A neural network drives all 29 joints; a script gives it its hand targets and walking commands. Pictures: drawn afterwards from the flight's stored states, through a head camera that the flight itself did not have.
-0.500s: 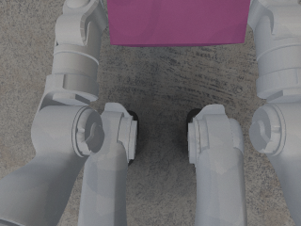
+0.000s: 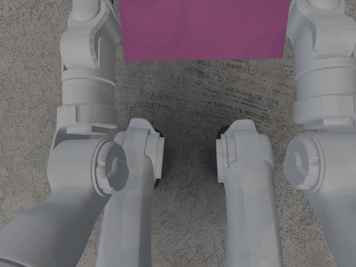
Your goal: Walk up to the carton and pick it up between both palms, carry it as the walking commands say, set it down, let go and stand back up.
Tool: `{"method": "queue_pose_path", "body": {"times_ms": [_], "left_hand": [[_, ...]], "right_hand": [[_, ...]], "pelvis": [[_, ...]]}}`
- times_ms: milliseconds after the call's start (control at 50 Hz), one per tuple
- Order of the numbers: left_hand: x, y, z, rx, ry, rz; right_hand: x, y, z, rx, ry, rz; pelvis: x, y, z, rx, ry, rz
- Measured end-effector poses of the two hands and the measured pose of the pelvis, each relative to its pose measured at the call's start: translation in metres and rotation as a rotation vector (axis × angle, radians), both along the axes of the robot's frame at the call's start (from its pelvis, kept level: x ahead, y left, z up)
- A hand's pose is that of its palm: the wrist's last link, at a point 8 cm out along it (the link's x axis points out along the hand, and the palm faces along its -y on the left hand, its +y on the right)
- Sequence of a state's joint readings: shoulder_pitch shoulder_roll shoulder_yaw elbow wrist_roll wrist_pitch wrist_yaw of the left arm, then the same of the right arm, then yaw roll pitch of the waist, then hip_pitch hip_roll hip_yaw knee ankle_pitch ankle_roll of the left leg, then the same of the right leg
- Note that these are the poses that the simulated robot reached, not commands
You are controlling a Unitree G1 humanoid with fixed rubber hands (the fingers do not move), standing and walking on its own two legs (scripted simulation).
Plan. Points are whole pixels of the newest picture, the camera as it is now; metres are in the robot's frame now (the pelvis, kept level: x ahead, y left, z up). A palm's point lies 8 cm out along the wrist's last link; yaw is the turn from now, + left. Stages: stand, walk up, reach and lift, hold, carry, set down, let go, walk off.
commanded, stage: reach and lift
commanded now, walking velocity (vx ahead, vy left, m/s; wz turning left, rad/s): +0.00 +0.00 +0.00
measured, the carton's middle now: out of the picture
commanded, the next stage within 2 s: none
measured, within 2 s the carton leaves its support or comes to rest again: neither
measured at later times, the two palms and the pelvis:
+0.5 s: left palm out of the picture +0.52 +0.13 -0.06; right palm out of the picture +0.53 -0.17 -0.08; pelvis -0.02 +0.00 +0.04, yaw -1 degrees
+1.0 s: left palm out of the picture +0.50 +0.14 +0.00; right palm out of the picture +0.51 -0.16 -0.01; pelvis -0.02 +0.00 +0.10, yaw -1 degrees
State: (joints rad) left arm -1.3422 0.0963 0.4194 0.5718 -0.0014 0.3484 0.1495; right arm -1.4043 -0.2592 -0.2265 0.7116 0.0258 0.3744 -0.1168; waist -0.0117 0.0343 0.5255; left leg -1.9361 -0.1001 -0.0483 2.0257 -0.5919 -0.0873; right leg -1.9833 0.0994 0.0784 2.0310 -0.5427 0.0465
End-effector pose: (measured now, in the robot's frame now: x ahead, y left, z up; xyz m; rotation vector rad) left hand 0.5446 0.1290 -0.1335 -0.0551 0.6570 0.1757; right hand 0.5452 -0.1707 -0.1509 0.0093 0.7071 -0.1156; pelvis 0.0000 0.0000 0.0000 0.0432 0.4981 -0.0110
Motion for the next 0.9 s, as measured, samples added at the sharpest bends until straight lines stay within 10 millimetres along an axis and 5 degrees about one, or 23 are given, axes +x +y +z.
{"method": "queue_pose_path", "body": {"times_ms": [900], "left_hand": [[-0.038,0.012,0.123,-0.007,-0.027,0.012]], "right_hand": [[-0.034,0.011,0.127,0.011,-0.026,-0.008]], "pelvis": [[-0.018,0.003,0.085,-0.023,-0.112,-0.011]]}}
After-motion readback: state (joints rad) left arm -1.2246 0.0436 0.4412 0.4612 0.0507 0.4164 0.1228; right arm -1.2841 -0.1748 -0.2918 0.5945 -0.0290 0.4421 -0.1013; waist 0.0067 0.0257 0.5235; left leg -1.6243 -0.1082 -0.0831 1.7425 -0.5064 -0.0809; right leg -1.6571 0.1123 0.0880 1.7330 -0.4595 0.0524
